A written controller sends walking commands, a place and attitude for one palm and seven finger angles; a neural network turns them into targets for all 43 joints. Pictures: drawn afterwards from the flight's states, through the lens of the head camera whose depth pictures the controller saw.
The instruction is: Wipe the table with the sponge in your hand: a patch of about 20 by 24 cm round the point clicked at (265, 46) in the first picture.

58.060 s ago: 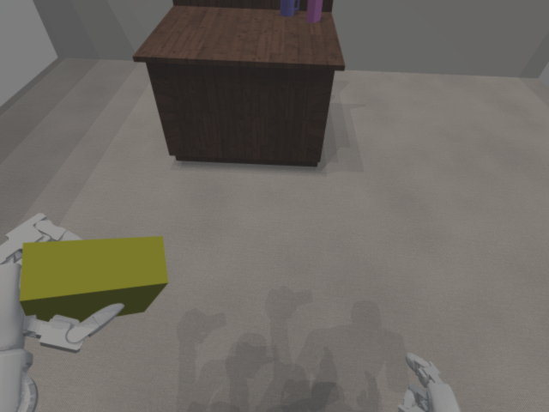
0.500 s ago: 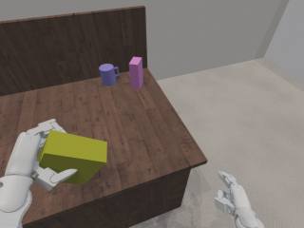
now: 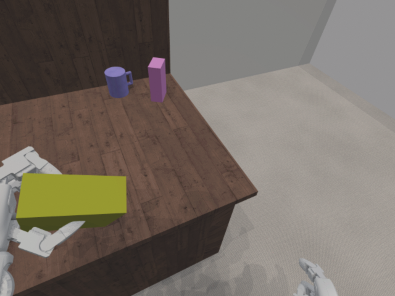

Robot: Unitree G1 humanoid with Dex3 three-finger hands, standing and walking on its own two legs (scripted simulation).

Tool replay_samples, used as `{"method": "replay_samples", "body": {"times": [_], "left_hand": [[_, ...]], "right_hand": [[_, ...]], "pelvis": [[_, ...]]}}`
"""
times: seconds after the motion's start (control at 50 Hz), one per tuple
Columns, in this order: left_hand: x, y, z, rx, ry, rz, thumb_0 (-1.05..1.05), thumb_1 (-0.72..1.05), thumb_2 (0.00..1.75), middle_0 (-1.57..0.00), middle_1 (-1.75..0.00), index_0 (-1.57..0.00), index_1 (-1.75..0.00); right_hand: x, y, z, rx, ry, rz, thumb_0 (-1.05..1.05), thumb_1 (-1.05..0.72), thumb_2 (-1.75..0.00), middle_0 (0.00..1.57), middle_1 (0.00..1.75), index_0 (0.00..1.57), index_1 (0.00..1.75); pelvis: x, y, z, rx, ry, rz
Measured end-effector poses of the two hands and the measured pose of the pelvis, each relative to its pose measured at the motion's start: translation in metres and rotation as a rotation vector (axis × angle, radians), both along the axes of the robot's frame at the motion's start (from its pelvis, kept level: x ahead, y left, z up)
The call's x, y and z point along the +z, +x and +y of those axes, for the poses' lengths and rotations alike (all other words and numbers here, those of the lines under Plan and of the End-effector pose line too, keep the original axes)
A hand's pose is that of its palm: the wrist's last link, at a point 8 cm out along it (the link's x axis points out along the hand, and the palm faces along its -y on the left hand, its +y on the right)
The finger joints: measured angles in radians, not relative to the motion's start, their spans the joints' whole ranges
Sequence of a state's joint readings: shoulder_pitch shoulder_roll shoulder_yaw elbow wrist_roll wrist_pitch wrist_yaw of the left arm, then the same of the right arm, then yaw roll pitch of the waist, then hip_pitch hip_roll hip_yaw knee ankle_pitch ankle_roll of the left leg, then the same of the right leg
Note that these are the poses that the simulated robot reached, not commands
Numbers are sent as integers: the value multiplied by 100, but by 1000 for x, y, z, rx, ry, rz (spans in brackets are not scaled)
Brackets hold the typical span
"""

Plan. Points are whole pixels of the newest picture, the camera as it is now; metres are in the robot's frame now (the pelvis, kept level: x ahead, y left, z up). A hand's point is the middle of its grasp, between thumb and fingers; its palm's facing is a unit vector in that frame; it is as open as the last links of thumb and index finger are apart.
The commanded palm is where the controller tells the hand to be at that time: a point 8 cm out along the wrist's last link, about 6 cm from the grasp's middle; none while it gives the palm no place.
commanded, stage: step back with the hand held close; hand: left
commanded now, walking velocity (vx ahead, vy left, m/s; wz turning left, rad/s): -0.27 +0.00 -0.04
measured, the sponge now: (87, 205) +0.23 +0.19 +0.14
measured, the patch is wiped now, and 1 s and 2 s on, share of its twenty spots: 1.00 1.00 1.00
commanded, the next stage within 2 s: stop stepping back and stand still in 0.84 s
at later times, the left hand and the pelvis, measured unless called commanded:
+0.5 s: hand (32, 245) +0.15 +0.22 +0.18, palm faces +0.32 -0.88 -0.36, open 9.3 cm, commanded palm +0.10 +0.27 +0.19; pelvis -0.06 -0.01 +0.00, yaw +1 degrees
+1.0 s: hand out of the picture +0.03 +0.21 +0.18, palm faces +0.30 -0.87 -0.38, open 9.3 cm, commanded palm -0.02 +0.26 +0.19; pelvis -0.19 -0.02 +0.01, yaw -2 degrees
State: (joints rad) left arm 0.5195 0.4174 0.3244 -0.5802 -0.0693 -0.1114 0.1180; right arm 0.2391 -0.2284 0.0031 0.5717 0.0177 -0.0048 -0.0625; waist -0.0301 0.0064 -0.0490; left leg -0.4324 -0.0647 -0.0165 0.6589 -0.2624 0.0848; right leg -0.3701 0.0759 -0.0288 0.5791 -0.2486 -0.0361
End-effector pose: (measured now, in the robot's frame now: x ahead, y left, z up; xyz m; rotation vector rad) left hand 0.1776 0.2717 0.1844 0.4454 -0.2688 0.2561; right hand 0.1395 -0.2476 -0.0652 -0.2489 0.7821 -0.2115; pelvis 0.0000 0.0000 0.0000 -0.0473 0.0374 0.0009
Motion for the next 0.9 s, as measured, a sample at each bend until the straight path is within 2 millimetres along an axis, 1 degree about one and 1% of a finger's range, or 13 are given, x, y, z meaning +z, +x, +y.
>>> {"method": "replay_samples", "body": {"times": [0.12,0.2,0.28,0.36,0.42,0.48,0.54,0.58,0.64,0.68,0.8,0.86,0.9], "left_hand": [[6,-15,13,46,45,-24,-1,-47,110,-80,-139,-81,-142],[8,-23,17,93,26,-36,-1,-47,110,-80,-140,-81,-142],[2,-28,8,88,-13,-19,-1,-46,110,-80,-140,-81,-142],[0,-38,-8,34,-15,-11,-1,-46,110,-80,-140,-81,-142],[1,-49,-15,1,-1,-25,-1,-47,110,-80,-140,-81,-142],[5,-60,-14,-13,0,-60,-1,-47,110,-80,-140,-82,-142],[6,-67,-4,-7,-3,-93,-1,-47,110,-80,-139,-82,-142],[3,-70,6,7,3,-97,-1,-47,110,-80,-139,-82,-142],[-3,-79,20,33,23,-50,-1,-47,110,-80,-140,-82,-142],[-4,-86,21,32,23,-21,-1,-47,110,-80,-140,-81,-142],[4,-114,4,-4,-35,-33,-1,-47,110,-80,-140,-81,-142],[8,-130,-4,-14,-24,-47,-1,-47,110,-80,-140,-81,-142],[10,-143,-9,-12,2,-51,-1,-47,110,-80,-140,-81,-142]], "right_hand": [[10,12,13,51,-8,-75,2,-91,-90,20,30,20,30],[12,16,20,91,11,-94,2,-91,-90,20,30,20,30],[11,14,23,121,27,-81,2,-90,-90,20,30,21,30],[11,4,17,116,34,-74,2,-90,-90,20,30,21,30],[10,-7,8,87,22,-68,1,-90,-90,21,30,21,30],[10,-24,-1,53,-5,-36,1,-90,-90,20,30,21,30],[11,-42,-5,31,-38,1,2,-91,-90,20,30,21,30],[10,-52,-5,23,-60,17,2,-91,-90,20,30,20,30],[13,-66,1,22,-61,15,2,-91,-90,20,30,20,30],[16,-76,8,31,-46,-6,2,-91,-90,20,30,20,30],[19,-112,26,54,14,-47,2,-91,-90,20,30,20,30],[16,-130,28,56,40,-64,2,-90,-90,20,30,21,30],[11,-142,24,56,55,-76,1,-90,-90,20,30,21,30]], "pelvis": [[1,-10,3,-7,12,-9],[3,-14,1,-5,17,-1],[6,-28,-5,-7,1,1],[5,-41,-12,-3,-10,0],[1,-49,-15,4,-21,0],[0,-54,-14,12,-16,1],[0,-60,-9,26,-8,16],[-2,-68,-3,40,-8,32],[0,-84,2,9,14,30],[3,-94,3,-13,15,24],[11,-126,2,-43,-4,4],[10,-144,-3,-43,-8,5],[6,-157,-9,-42,-5,8]]}}
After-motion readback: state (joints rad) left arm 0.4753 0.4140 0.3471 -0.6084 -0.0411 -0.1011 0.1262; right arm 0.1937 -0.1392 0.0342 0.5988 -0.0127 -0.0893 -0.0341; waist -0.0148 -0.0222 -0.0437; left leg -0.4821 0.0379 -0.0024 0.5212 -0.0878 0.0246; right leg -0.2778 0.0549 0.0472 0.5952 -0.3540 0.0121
